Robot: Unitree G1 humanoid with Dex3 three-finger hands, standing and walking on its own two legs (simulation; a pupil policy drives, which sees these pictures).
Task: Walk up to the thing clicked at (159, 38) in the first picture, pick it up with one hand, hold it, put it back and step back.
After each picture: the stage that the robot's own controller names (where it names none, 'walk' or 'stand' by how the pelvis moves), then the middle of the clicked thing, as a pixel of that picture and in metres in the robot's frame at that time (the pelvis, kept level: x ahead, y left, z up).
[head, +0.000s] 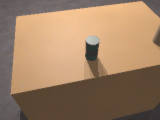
stand; out of the picture +0.73 -0.42 -0.06
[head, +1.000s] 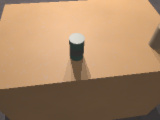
sink last; (159, 36) +0.64 -0.34 -0.03
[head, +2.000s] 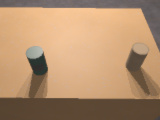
stand; (136, 57) +0.50 -0.19 -0.02
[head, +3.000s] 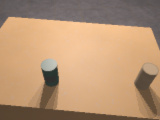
stand; (145, 76) +0.45 -0.24 -0.05
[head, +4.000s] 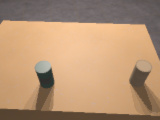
stand; (139, 74) +0.46 -0.22 -0.06
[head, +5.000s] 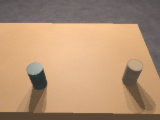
stand; (131, 73) +0.46 -0.19 -0.06
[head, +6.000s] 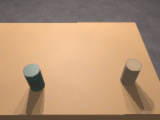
stand; (130, 73) +0.46 -0.18 -0.06
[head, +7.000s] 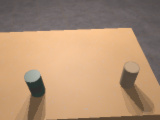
rise first; (129, 75) +0.47 -0.17 -0.06
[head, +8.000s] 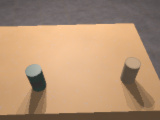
go down; (129, 71) +0.48 -0.16 -0.06
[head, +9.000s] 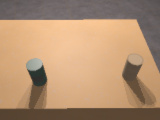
go down; (131, 67) +0.48 -0.18 -0.05
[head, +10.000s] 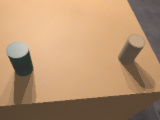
go down; (130, 50) +0.49 -0.19 +0.01
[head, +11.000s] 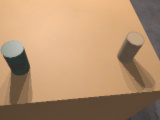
close in; (129, 48) +0.49 -0.18 +0.02
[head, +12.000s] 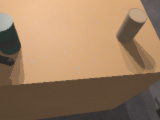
close; (130, 26) +0.52 -0.19 +0.06
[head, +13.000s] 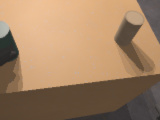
lift; (127, 29) +0.51 -0.18 +0.06
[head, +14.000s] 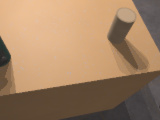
lift; (120, 27) +0.51 -0.16 +0.06
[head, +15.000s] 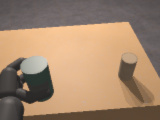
lift; (127, 67) +0.49 -0.16 -0.02
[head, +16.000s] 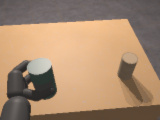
hold; (126, 66) +0.48 -0.17 -0.04
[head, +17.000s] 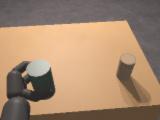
hold; (125, 67) +0.49 -0.17 -0.04
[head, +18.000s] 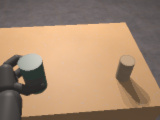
crouch; (124, 69) +0.49 -0.17 -0.05
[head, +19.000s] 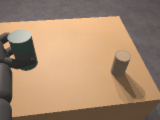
crouch; (120, 64) +0.49 -0.17 -0.04
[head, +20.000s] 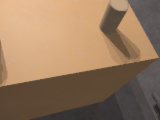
lower; (112, 16) +0.54 -0.17 +0.07
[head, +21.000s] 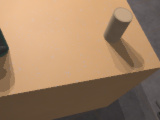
lower; (116, 26) +0.52 -0.17 +0.05
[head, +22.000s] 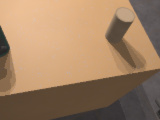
lower; (118, 26) +0.52 -0.17 +0.05
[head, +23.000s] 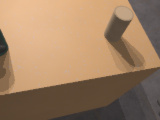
lower; (117, 25) +0.52 -0.17 +0.06
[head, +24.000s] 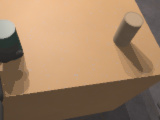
open; (126, 30) +0.51 -0.18 +0.05
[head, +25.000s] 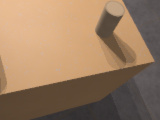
sink last; (108, 20) +0.52 -0.15 +0.05
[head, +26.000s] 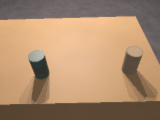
stand; (131, 61) +0.50 -0.16 +0.00
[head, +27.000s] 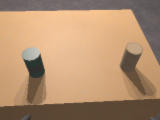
stand; (130, 57) +0.49 -0.17 +0.00
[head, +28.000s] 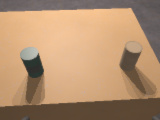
stand; (130, 56) +0.49 -0.17 +0.01
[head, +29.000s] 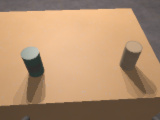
stand; (130, 56) +0.50 -0.17 +0.01
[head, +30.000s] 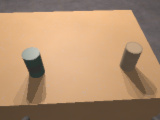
stand; (130, 57) +0.50 -0.17 +0.01
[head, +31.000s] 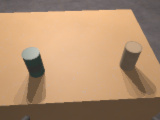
stand; (129, 56) +0.50 -0.17 +0.01
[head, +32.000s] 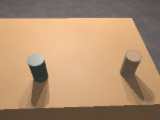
stand; (130, 64) +0.49 -0.18 -0.03
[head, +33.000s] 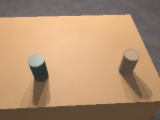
walk; (128, 63) +0.50 -0.18 -0.05
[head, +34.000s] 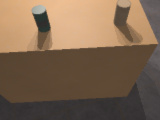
walk; (121, 13) +0.73 -0.15 -0.03
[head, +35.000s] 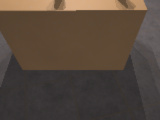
walk; out of the picture +1.05 -0.20 -0.03
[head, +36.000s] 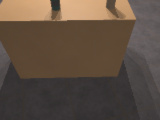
stand; out of the picture +1.09 -0.16 -0.05
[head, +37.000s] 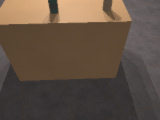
stand; (107, 2) +1.10 -0.15 -0.06
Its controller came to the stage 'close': yes
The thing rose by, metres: 0.00
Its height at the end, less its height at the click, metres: +0.00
